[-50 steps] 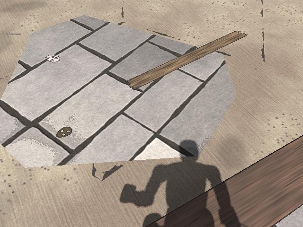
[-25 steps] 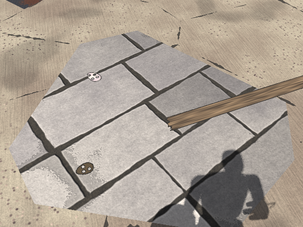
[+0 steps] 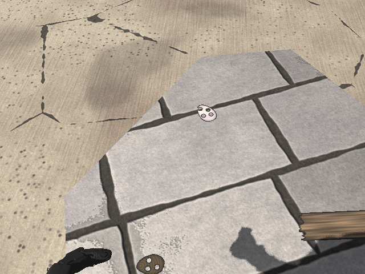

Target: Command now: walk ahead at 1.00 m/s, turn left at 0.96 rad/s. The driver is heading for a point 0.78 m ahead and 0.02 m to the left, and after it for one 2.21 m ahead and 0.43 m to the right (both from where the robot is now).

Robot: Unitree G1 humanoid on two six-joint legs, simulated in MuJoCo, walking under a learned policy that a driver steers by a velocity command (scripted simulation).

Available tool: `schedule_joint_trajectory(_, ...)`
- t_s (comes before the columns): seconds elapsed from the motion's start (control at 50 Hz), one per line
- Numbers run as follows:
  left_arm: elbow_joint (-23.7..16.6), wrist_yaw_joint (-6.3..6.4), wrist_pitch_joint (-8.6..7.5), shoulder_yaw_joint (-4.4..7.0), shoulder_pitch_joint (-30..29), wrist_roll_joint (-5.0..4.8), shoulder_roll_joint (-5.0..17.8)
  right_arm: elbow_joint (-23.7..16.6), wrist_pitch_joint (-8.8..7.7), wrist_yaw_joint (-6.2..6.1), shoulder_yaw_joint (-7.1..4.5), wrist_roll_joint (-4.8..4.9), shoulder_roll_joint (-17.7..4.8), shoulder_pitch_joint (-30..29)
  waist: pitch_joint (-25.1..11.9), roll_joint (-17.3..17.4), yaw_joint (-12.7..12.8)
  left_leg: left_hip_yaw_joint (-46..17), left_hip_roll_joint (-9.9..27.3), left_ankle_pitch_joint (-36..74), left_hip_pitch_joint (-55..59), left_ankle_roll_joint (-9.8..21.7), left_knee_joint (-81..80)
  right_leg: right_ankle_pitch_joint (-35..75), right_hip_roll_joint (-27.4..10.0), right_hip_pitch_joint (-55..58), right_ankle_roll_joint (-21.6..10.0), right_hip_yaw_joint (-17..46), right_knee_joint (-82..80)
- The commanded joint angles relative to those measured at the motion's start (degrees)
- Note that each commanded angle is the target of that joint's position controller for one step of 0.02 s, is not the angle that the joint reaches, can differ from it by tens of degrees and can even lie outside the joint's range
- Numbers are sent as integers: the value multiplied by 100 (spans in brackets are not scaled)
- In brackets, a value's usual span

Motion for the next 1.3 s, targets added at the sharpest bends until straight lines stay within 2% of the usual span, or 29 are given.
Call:
schedule_joint_trajectory(0.02, 133, 58, 13, 314, 1151, -162, 969, -778, -191, 99, -299, 93, -1241, -975, -274, -48, 776, -1127, 1010, 3166, -2346, 537, -286, 667, 675, 3229, -76, -906, -887)
schedule_joint_trajectory(0.06, 540, 177, -22, 524, 2915, -30, 1332, -834, -152, 110, -300, 23, -1278, -1154, -1295, -220, 1857, -871, 612, 4050, -2298, 193, 2542, -505, 860, 4860, -165, -1014, -1061)
schedule_joint_trajectory(0.08, 729, 246, -50, 638, 3949, 161, 1829, -1165, -217, 68, -59, 6, -261, -1487, -1800, -1420, 2144, -630, 158, 824, -3369, 56, 5146, -2491, -613, 5671, -355, 834, -1536)
schedule_joint_trajectory(0.1, 567, 215, -10, 617, 3124, 193, 1995, -1683, -254, 69, 69, 212, 37, -830, -1988, -2691, 1010, -307, 157, -503, -4524, 67, 5964, -3536, -1871, 5554, -717, 4520, -3550)
schedule_joint_trajectory(0.12, 367, 187, 44, 623, 2129, 163, 1623, -1557, -95, 25, 95, 63, -199, -873, -1167, -1836, 746, -115, 781, 17, -5096, 89, 6310, -5449, -1859, 4811, -1099, 4586, -3609)
schedule_joint_trajectory(0.16, 374, 114, 97, 550, 1547, 120, 1052, -1625, 91, 153, 83, -76, -246, -1292, -164, -735, 641, 103, 1353, 594, -4823, -57, 5777, -3792, -1263, 3364, -909, 2290, -3297)
schedule_joint_trajectory(0.22, 897, 64, -58, 422, 1933, 52, 608, -2088, 247, 410, 194, -135, 39, -1823, 65, -868, 410, -111, 1569, 1061, -4459, -214, 5076, -1986, -739, 2547, -769, 584, -3604)
schedule_joint_trajectory(0.36, 1030, 4, -279, 516, 2069, -53, 1047, -2535, 222, 532, 297, -132, -275, -3001, 283, -256, 433, 738, 1394, 2424, -3208, -148, 1609, 146, -461, 2718, -1028, -1485, -4911)
schedule_joint_trajectory(0.42, 1205, 40, -167, 554, 2511, -51, 1388, -2483, 192, 436, 279, -162, -396, -3023, 101, -493, 414, 1149, 1000, 1808, -2720, 97, 930, 3548, -622, 3930, -1022, -1885, -4116)
schedule_joint_trajectory(0.46, 1231, 125, -10, 611, 2523, -1, 1737, -2091, 154, 306, 150, -168, -696, -1709, -774, -843, -269, 1216, 600, 1110, -1369, 295, 702, 5862, -732, 4324, -982, -2000, -2056)
schedule_joint_trajectory(0.48, 1155, 150, 64, 605, 2382, -37, 1719, -1633, 120, 230, 43, -161, -869, -417, -1386, -673, -864, 1113, 573, 1396, 176, 407, 199, 5507, -522, 3733, -920, -2081, -407)
schedule_joint_trajectory(0.5, 972, 101, 73, 483, 2540, 39, 1170, -1411, 99, 120, -89, -239, -1316, 167, -2022, 98, -795, -240, 1651, -81, 1848, 378, 486, 1967, -198, 2112, -932, -1841, 1660)
schedule_joint_trajectory(0.52, 595, -62, -16, 389, 2909, -167, 646, -1498, 127, 84, -215, -177, -1890, -59, -2800, 1746, -118, -3618, 3035, -1915, 3008, 779, -747, -2069, 851, 18, -743, -1147, 3529)
schedule_joint_trajectory(0.54, 461, -20, -90, 482, 2150, -140, 1156, -1514, 130, 57, -235, -163, -1711, -123, -2415, 831, -363, -3830, 2947, -1350, 2785, 729, -1265, -1630, 715, -750, -929, -487, 3947)
schedule_joint_trajectory(0.58, 478, -4, -128, 409, 1725, -167, 940, -1300, -8, 19, -117, -152, -1086, -588, -795, -220, 45, -2129, 2648, 698, 943, 600, -1239, -854, 300, -701, -929, -532, 3273)
schedule_joint_trajectory(0.64, 690, -151, 187, 358, 2084, -33, 651, -1186, -223, 1, 63, -96, -526, -923, -368, -48, 590, -983, 2277, 1067, -529, 221, -1794, -653, 62, 181, -818, -311, 2547)
schedule_joint_trajectory(0.74, 232, -268, 291, 286, 759, -112, 522, -924, -433, 84, 138, -15, -328, -589, 397, 114, 440, 811, 1799, 3259, -782, -285, -2403, 790, 243, -334, -821, -826, 1074)
schedule_joint_trajectory(0.82, -45, -378, 201, 164, 6, -122, 479, -778, -506, -28, 207, 58, -462, -266, 460, -97, 345, 1629, 1834, 5503, -308, -614, -2544, 1904, 640, 336, -1113, -1710, -494)
schedule_joint_trajectory(0.86, 140, -384, 246, 201, 409, -172, 672, -855, -498, -186, 183, 45, -778, -292, -209, 174, 550, 1840, 1853, 8268, 472, -856, -1784, 1777, 1275, 1058, -1240, -2069, -630)
schedule_joint_trajectory(0.9, 295, -353, 276, 296, 1352, -61, 1022, -911, -302, -355, 72, -62, -1176, -388, -517, 579, 1153, 1797, 2216, 9802, 712, -1013, -20, 806, 1579, 1871, -1468, -2120, -749)
schedule_joint_trajectory(0.94, 1000, -187, 306, 638, 3845, -91, 1591, -1166, -87, -364, -35, -152, -1385, -1280, -1312, 382, 2469, 1680, 1970, 7971, -607, -923, 3870, 277, 1357, 4293, -2042, -1270, -1121)
schedule_joint_trajectory(0.96, 1120, -76, 349, 697, 3660, -169, 1767, -1307, -178, -187, 200, -257, -427, -1460, -970, -1088, 1856, 1453, 949, 424, -2709, -806, 6255, 372, 764, 5112, -2262, -420, -614)
schedule_joint_trajectory(0.98, 871, -54, 429, 838, 3029, -69, 2334, -1915, -298, -130, 297, -25, -243, -1018, -1761, -1833, 1127, 434, 567, -659, -4773, -1031, 7592, -409, -278, 6315, -3476, 2733, -1646)
schedule_joint_trajectory(1.0, 644, -13, 446, 838, 2761, -88, 2013, -2094, -461, -97, 376, -109, -478, -1317, -1628, -737, 1215, -185, 897, -47, -5213, -841, 7058, -1748, -594, 6002, -3406, 3855, -3001)
schedule_joint_trajectory(1.04, 681, 37, 411, 703, 2262, -85, 1366, -2036, -495, -38, 364, -194, -641, -1550, -321, 592, 588, -122, 1416, 603, -4581, -805, 5705, -1626, -257, 3856, -2782, 2979, -3491)
schedule_joint_trajectory(1.12, 501, 37, 87, 651, 1889, -157, 1394, -2375, -20, 26, 499, -353, -401, -1940, 267, 441, 143, 255, 1841, 644, -3213, -1215, 3595, -571, 702, 1251, -2531, 1456, -3834)
schedule_joint_trajectory(1.2, 403, -41, 9, 789, 2055, -195, 1558, -2739, -32, 120, 612, -59, -197, -2880, 68, -115, 665, 553, 1583, 2855, -2013, -1218, 1177, 612, 1129, 1139, -2018, 998, -3781)
schedule_joint_trajectory(1.26, 379, -50, 58, 869, 2313, -206, 1645, -2814, -73, 77, 531, -20, -459, -3010, -229, -387, 897, 423, 1378, 2933, -1922, -1094, 331, 1437, 915, 2382, -1740, 1259, -3230)
schedule_joint_trajectory(1.3, 314, 0, 85, 913, 2248, -142, 1806, -2644, -124, -10, 375, -32, -815, -2415, -705, -398, 606, 345, 1124, 2155, -1237, -1006, 50, 2514, 852, 3000, -1498, 1395, -2216)
Keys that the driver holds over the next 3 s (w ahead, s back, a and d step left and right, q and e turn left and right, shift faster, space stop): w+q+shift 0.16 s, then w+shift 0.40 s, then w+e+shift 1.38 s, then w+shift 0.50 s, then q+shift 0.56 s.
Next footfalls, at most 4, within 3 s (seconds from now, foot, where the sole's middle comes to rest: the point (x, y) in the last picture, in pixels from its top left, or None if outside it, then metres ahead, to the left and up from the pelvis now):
0.08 right None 0.27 -0.21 -0.76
0.48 left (156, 245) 0.57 0.13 -0.76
0.94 right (148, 147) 1.03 0.15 -0.76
1.34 left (111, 89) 1.43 0.34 -0.76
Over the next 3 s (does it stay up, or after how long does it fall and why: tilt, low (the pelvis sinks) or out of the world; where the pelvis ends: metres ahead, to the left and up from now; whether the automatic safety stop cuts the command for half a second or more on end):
stays up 2.22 -0.54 0.02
